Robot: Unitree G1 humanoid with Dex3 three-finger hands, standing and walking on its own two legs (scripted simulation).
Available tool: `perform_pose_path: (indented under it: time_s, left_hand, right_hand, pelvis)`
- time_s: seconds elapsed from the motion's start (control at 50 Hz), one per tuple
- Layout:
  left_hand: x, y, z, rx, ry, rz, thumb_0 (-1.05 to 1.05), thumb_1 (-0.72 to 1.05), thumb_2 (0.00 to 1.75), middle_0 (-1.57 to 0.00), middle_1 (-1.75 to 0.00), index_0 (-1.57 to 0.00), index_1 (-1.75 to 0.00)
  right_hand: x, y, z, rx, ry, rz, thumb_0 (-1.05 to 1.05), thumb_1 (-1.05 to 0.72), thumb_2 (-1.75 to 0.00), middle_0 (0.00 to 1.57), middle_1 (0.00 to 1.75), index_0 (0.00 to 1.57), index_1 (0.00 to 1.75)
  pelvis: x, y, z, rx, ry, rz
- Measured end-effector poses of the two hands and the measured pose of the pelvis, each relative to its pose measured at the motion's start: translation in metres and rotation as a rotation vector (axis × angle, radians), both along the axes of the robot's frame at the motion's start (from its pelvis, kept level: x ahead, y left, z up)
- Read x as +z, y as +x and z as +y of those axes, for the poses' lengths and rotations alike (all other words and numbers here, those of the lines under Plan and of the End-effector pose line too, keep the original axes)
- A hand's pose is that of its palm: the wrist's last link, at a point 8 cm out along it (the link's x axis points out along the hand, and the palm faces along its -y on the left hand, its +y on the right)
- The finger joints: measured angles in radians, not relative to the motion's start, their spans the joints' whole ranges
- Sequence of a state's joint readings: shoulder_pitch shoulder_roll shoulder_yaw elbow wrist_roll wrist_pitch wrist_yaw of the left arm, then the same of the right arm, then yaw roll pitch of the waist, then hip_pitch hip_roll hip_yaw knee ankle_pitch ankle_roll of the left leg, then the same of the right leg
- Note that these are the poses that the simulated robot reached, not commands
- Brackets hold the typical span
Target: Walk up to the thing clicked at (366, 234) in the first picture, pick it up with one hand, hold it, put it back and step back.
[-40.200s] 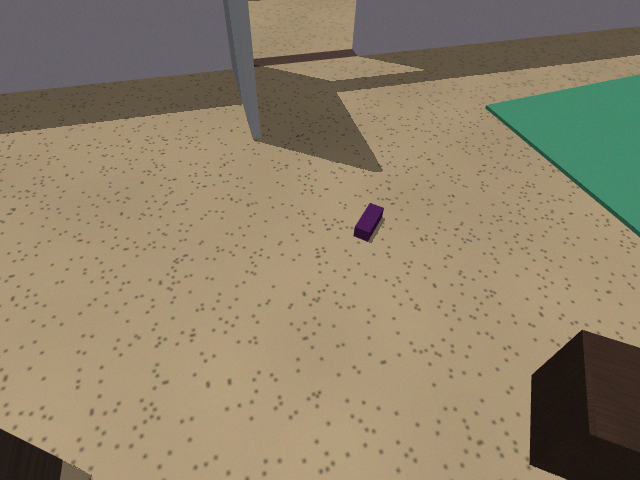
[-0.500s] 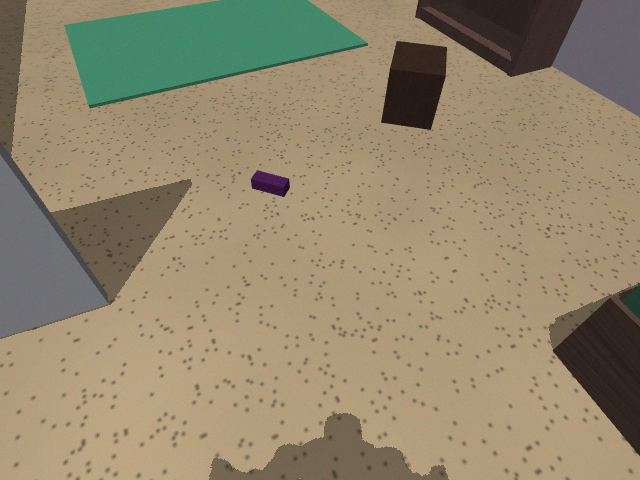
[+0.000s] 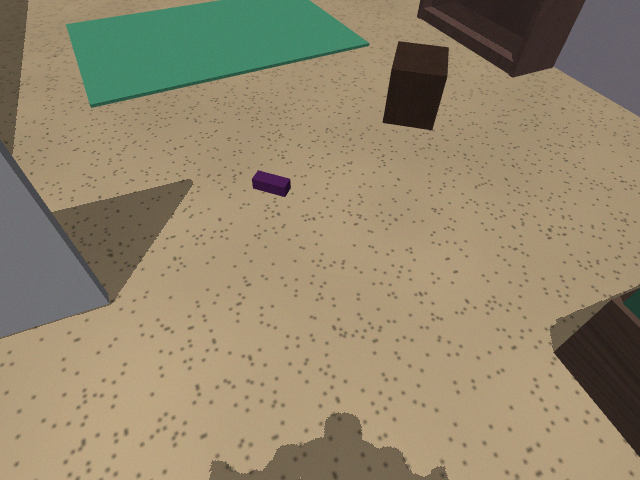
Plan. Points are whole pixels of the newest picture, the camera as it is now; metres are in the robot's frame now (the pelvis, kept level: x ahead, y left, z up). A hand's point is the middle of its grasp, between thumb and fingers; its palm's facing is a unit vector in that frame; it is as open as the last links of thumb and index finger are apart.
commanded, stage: stand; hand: left
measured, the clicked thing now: (271, 183) +1.44 +0.22 -0.75
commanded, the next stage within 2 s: walk up in 0.48 s
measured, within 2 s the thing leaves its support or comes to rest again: neither
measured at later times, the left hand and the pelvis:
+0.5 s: hand out of the picture +0.07 +0.26 -0.16, palm faces -0.03 -0.94 -0.34, open 7.4 cm; pelvis +0.00 +0.00 +0.00, yaw +0 degrees
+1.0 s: hand (136, 477) +0.16 +0.25 -0.15, palm faces +0.02 -0.92 -0.39, open 7.4 cm; pelvis +0.15 -0.03 -0.01, yaw +0 degrees
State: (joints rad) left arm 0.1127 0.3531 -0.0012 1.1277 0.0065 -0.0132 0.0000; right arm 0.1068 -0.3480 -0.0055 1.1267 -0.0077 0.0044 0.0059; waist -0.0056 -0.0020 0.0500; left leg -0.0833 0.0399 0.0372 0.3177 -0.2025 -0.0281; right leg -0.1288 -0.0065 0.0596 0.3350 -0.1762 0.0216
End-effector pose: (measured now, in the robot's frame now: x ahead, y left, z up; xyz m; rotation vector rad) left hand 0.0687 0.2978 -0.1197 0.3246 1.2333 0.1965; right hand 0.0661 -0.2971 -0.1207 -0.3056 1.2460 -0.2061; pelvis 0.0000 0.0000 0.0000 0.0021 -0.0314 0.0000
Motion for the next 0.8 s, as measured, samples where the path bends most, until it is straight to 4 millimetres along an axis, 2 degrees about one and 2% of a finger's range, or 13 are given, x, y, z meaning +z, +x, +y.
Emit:
perform_pose_path:
  time_s: [0.52,0.6,0.7,0.74,0.8]
  left_hand:
    - [0.002,0.0,0.002,-0.003,-0.008,-0.011,0.0,0.91,0.89,-0.2,-0.3,-0.21,-0.3]
    - [0.006,0.008,0.007,-0.022,0.005,-0.008,0.0,0.9,0.89,-0.21,-0.3,-0.21,-0.3]
    - [0.013,0.036,0.005,-0.053,0.048,-0.033,0.0,0.91,0.89,-0.2,-0.3,-0.21,-0.3]
    - [0.013,0.043,0.003,-0.044,0.076,-0.064,0.0,0.91,0.89,-0.2,-0.3,-0.21,-0.3]
    - [0.018,0.044,-0.002,-0.007,0.087,-0.075,0.0,0.91,0.89,-0.2,-0.3,-0.21,-0.3]
  right_hand:
    - [0.001,0.001,-0.001,0.002,0.01,-0.02,0.01,-0.9,-0.9,0.21,0.3,0.21,0.3]
    - [0.002,-0.001,-0.016,-0.026,0.01,-0.06,0.01,-0.9,-0.9,0.21,0.3,0.21,0.3]
    - [-0.006,-0.004,-0.052,-0.056,-0.009,-0.027,0.01,-0.9,-0.9,0.21,0.3,0.21,0.3]
    - [-0.014,0.004,-0.067,-0.054,-0.025,0.0,0.01,-0.9,-0.9,0.21,0.3,0.21,0.3]
    - [-0.013,0.029,-0.075,-0.038,-0.026,0.018,0.01,-0.9,-0.9,0.21,0.3,0.2,0.3]
  pelvis:
    - [0.0,0.003,0.0,-0.007,0.003,0.003]
    - [-0.004,0.013,-0.006,-0.033,0.006,0.012]
    - [-0.013,0.035,-0.027,-0.055,0.017,-0.003]
    - [-0.02,0.046,-0.036,-0.042,-0.008,-0.009]
    - [-0.017,0.066,-0.04,-0.031,-0.02,-0.009]
